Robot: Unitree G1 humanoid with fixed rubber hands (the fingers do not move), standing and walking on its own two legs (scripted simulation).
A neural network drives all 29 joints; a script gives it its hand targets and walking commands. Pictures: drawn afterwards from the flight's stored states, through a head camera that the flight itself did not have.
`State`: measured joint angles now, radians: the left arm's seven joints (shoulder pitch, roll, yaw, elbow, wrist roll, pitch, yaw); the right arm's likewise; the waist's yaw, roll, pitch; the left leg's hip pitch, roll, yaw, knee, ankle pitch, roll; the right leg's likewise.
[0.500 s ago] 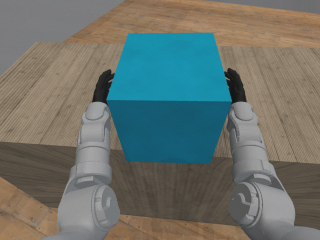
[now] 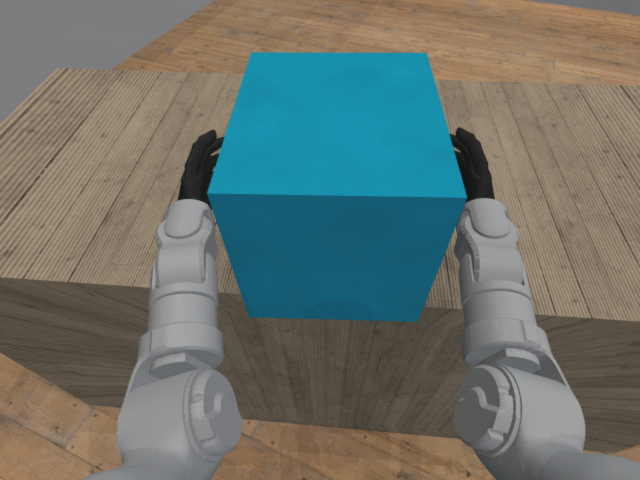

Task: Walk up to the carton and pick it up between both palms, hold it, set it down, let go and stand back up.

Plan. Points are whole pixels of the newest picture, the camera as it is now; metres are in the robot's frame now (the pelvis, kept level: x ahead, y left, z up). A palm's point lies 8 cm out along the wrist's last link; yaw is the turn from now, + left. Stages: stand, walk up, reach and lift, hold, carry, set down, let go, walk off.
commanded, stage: set down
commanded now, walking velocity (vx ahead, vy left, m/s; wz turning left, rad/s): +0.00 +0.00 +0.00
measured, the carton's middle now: (335, 188) +0.49 -0.03 +0.10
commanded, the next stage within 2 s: none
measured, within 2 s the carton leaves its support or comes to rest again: neither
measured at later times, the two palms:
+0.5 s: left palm (206, 211) +0.46 +0.15 +0.10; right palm (466, 203) +0.44 -0.19 +0.11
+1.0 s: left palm (180, 184) +0.46 +0.17 +0.15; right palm (514, 178) +0.43 -0.24 +0.14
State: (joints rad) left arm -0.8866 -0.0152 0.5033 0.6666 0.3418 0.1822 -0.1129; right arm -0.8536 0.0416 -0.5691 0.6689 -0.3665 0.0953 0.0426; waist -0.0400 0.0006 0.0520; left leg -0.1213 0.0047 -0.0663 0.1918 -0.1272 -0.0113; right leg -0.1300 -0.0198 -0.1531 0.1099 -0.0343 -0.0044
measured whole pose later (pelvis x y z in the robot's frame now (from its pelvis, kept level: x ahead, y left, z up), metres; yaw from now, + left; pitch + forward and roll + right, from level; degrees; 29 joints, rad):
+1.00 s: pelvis -0.01 +0.01 -0.01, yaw -6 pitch +16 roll -1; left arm -1.05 0.31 -0.07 1.18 -0.34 0.03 0.06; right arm -1.13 -0.38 0.10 1.31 0.36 0.03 -0.02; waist 0.05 0.04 -0.22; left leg -0.46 0.04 0.03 0.39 -0.19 -0.01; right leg -0.47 0.01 -0.06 0.22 -0.02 0.00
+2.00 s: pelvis -0.01 +0.01 +0.00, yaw -4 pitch +6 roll -1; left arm -0.98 0.44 0.04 0.76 -0.29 0.48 0.00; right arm -1.02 -0.41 0.02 0.88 0.38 0.44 -0.04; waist -0.02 0.01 -0.12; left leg -0.22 0.02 0.00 0.28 -0.16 0.00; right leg -0.23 -0.01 -0.08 0.14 -0.01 -0.01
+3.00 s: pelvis -0.02 +0.00 +0.00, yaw -6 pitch -1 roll -1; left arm -0.24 0.34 0.17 -0.02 -0.24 0.60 -0.02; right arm -0.25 -0.36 -0.03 0.09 0.41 0.40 -0.09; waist 0.01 0.00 -0.01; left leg -0.09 0.04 0.04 0.28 -0.17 -0.02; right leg -0.14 0.02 -0.05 0.19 -0.04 -0.03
